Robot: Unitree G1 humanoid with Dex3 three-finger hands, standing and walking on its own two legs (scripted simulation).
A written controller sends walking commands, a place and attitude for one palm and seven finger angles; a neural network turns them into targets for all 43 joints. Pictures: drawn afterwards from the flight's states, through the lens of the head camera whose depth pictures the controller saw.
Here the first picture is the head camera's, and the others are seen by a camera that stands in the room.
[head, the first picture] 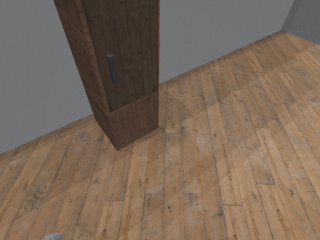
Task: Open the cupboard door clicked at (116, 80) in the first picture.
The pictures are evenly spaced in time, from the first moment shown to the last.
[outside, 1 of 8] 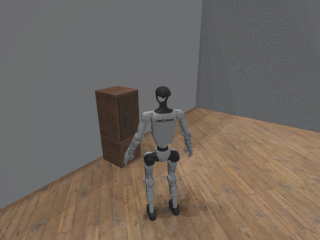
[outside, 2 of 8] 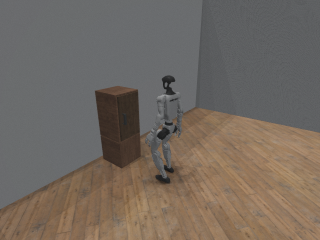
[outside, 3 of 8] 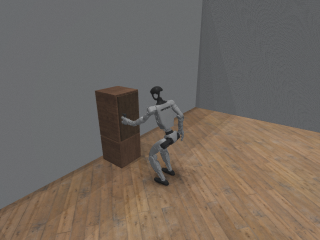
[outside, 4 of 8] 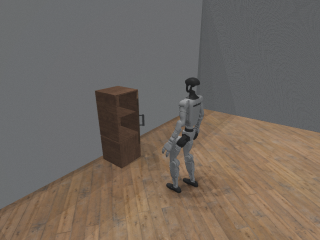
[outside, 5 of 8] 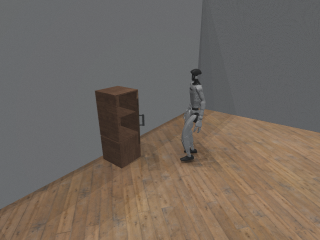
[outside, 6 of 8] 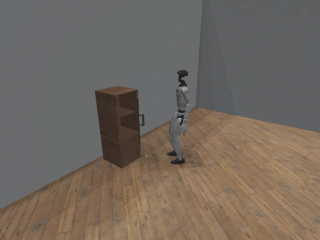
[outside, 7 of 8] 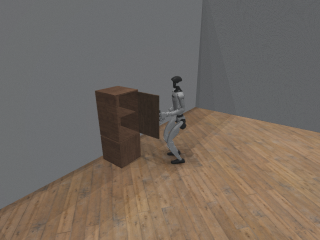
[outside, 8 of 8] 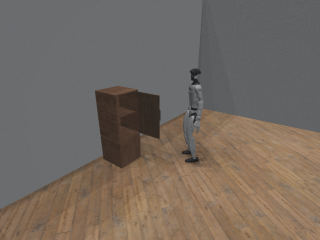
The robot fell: no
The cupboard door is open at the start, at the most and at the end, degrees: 0 92 92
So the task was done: yes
